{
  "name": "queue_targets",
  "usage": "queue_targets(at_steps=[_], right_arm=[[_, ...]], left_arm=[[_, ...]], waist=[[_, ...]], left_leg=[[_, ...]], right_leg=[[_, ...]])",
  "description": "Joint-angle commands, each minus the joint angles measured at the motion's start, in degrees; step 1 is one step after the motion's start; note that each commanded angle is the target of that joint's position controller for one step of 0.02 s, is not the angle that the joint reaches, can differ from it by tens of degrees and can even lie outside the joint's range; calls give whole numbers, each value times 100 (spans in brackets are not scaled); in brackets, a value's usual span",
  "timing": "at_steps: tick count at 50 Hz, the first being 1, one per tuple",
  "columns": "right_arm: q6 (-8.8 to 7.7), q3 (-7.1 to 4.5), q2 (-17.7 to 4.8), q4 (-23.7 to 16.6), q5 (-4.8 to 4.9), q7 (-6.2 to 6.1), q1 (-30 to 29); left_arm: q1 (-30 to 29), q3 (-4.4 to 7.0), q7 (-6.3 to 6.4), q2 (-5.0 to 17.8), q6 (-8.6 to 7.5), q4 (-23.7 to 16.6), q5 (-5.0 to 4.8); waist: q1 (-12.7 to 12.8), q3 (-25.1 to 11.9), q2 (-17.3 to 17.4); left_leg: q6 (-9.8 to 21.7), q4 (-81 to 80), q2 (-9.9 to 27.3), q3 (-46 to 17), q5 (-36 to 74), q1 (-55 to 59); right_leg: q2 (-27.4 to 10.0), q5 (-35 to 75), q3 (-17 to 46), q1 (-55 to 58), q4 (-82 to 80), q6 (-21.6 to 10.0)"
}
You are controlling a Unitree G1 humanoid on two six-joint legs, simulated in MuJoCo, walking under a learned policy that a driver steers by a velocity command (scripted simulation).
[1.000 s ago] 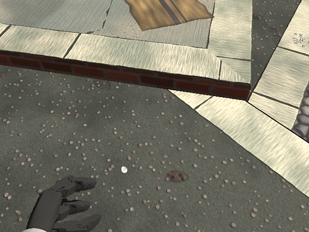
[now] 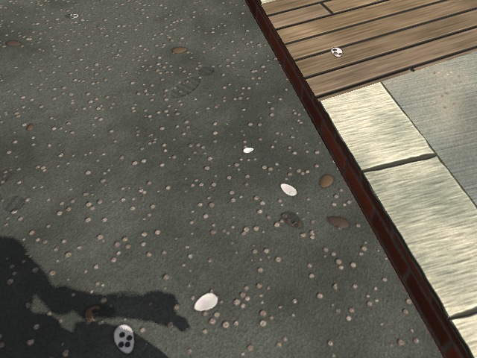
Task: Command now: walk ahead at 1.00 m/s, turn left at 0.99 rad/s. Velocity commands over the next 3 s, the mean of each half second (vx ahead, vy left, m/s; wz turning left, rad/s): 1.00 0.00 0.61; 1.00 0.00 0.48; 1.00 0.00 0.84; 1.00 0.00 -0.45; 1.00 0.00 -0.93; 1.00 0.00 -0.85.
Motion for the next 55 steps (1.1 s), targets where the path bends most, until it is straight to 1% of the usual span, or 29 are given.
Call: queue_targets(at_steps=[1, 5, 9, 10, 12, 14, 15, 16, 17, 18, 19, 20, 22, 24, 28, 32, 35, 36, 37, 38, 39, 40, 42, 44, 46, 48, 51, 52, 55], right_arm=[[106, 162, 224, -765, -57, 194, -510], [155, 228, 171, -1147, -10, 259, -1189], [75, 366, 327, -1297, -43, 385, -1987], [44, 383, 347, -1235, -45, 376, -2015], [-7, 339, 200, -1021, -71, 274, -1662], [-60, 160, -174, -498, -88, 134, -93], [-78, 19, -392, -114, -119, 31, 1044], [-40, -134, -819, 40, -139, -103, 1095], [4, -230, -1245, -211, -113, -144, 780], [2, -241, -997, -173, -38, -180, 984], [-62, -219, -861, 24, -9, -235, 810], [-149, -161, -577, 120, -24, -248, 652], [-297, -13, -167, 181, 7, -293, 363], [-432, 59, 30, 328, 107, -270, 483], [-583, 40, -32, 470, 183, -148, 674], [-695, 11, -269, 730, 261, -167, 1131], [-569, -69, -783, 842, 95, -264, 1131], [-488, -95, -908, 864, -7, -306, 1006], [-462, -60, -764, 841, -85, -321, 765], [-505, 194, 368, 611, 111, -270, 1632], [-528, 232, 297, 554, 308, -266, 1679], [-488, 148, -117, 457, 214, -311, 788], [-390, 154, -36, 404, 145, -198, 321], [-172, 197, 289, 337, 53, -73, 375], [-8, 238, 513, 111, 41, 23, 36], [44, 276, 581, -154, 24, 99, -529], [32, 279, 488, -303, 99, 186, -963], [14, 328, 585, -478, 78, 233, -1159], [-46, 281, 415, -460, 52, 258, -1439]], left_arm=[[690, 114, -81, 344, -181, 159, -133], [455, 127, -145, 407, -335, 314, -117], [1131, 148, -114, 595, -349, 668, -79], [1265, 146, -95, 669, -328, 730, -82], [1416, 188, -23, 1020, -231, 788, -89], [1201, 243, 50, 1367, -51, 750, -62], [962, 236, 55, 1362, 4, 675, -90], [1201, 136, -29, 758, -10, 563, 1], [1577, 42, -113, 435, -61, 112, -240], [526, 108, -85, 819, -155, -73, -228], [377, 57, -95, 640, -207, -128, -305], [409, 14, -100, 551, -200, -13, -244], [691, -35, -176, 349, -5, 127, -58], [451, -60, -269, 196, 127, 64, 9], [-877, -153, -380, 64, 99, -375, -69], [-1455, -154, -425, 157, 19, -527, -155], [-668, 29, -264, 603, 25, -371, -78], [320, 130, -163, 799, 24, -98, -96], [1505, 241, -38, 1046, 33, 197, -54], [1918, 428, 32, 1715, -16, 250, 221], [1706, 414, -84, 1498, 2, 205, 167], [1022, 350, -105, 1051, -11, 187, 80], [502, 230, -127, 513, -69, 302, 52], [577, 131, -132, 193, -140, 539, -5], [561, 137, -188, 177, -262, 696, -150], [471, 127, -219, 119, -341, 772, -166], [414, 137, -180, 146, -397, 848, -141], [510, 171, -167, 394, -436, 838, -150], [841, 198, -52, 593, -348, 935, -195]], waist=[[163, 105, -797], [-68, 444, -728], [156, 885, -433], [163, 844, -443], [-119, 432, -802], [-963, -461, -1095], [-1523, -895, -1003], [-982, -1209, -96], [-428, -2149, 1026], [-844, -1846, -154], [-562, -861, -225], [-276, -290, -647], [212, 10, -604], [293, 287, -373], [36, 752, -307], [-174, 772, -311], [348, -141, 18], [867, -668, 67], [1497, -1163, 32], [925, -2143, -1570], [794, -2818, -1986], [734, -1546, -1186], [467, -447, -393], [131, -71, -563], [-43, 303, -635], [-106, 604, -657], [-128, 665, -482], [-190, 796, -625], [-172, 700, -476]], left_leg=[[-76, 80, 740, -325, 347, -1872], [-117, -793, 750, -43, 1470, -1828], [219, -2687, 411, 744, 1836, -1084], [338, -2978, 171, 968, 1780, -728], [507, -3239, -302, 1144, 1305, -6], [748, -3475, -582, 912, 520, 1666], [904, -4196, -479, 581, 670, 3121], [918, -3892, 610, -764, -163, 4471], [1739, -4771, 2077, -4029, -638, 5695], [1504, -5467, 1844, -3977, -381, 5280], [1417, -5699, 1778, -3254, 150, 4371], [1247, -5847, 1569, -2732, 556, 3415], [1099, -6149, 1161, -1999, 670, 2149], [1108, -6534, 967, -1619, 700, 1662], [861, -7096, 415, -599, 1669, 1301], [645, -7494, 811, -491, 3336, 1931], [419, -5729, 1022, -568, 6546, 3087], [352, -4401, 996, -595, 6579, 2873], [303, -2755, 750, -528, 5636, 1953], [126, -5, 60, -236, 1671, 139], [172, 996, -391, -538, -742, -781], [238, 1009, 108, -501, -64, -1297], [213, 424, 570, -403, 455, -1127], [120, 295, 770, -359, 365, -864], [44, 63, 963, -275, 459, -1222], [10, -441, 949, -31, 1111, -1374], [142, -1653, 673, 520, 2071, -1179], [237, -2288, 819, 584, 2204, -1013], [477, -3110, 286, 1232, 2368, -523]], right_leg=[[-1499, -379, 1466, 1223, -1832, -532], [-1235, 1087, -39, 829, -2240, -445], [-1024, 2776, -879, 1033, -2568, -323], [-1028, 4087, -997, 1239, -2465, -315], [-1215, 6780, -1026, 1883, -1725, -373], [-1431, 7837, -952, 1908, 453, -537], [-1283, 7020, -1016, 1179, 2162, -593], [-668, 1238, -808, -424, 4266, -546], [108, -1565, -98, -2381, 6136, -352], [-64, -795, 671, -2884, 6100, -437], [-260, -434, 610, -3024, 5664, -447], [-470, -357, 619, -2733, 5129, -433], [-692, -427, 707, -1984, 4451, -329], [-839, -500, 631, -2014, 3809, -189], [-699, 1386, 193, -1988, 1793, -181], [-320, 2755, -11, -986, 415, -526], [337, 1318, 1, 9, 393, -686], [418, 641, 87, 1025, 445, -719], [17, 181, 356, 2431, 512, -749], [-1938, -1725, 2836, 4117, 279, -1206], [-2548, -2983, 5289, 4306, -1212, -1391], [-2164, -3138, 4403, 3334, -1442, -1166], [-1801, -1373, 2693, 1839, -1554, -996], [-1627, -853, 1704, 982, -1818, -849], [-1579, -431, 940, 699, -2142, -697], [-1250, 427, -33, 403, -2358, -548], [-674, 1575, -1079, 590, -2532, -444], [-981, 2106, -1154, 588, -2581, -461], [-1022, 4964, -1473, 1588, -2199, -339]])
Next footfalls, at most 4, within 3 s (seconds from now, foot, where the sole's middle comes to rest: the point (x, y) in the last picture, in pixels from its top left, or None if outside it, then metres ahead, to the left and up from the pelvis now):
0.30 left None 0.44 0.10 -0.77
0.74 right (232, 221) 0.94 0.06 -0.77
1.20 left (134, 161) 1.21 0.43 -0.77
1.64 right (78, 98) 1.59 0.72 -0.77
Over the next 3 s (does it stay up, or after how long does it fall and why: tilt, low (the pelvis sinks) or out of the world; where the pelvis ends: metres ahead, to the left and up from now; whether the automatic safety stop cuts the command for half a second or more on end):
stays up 2.43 1.26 0.00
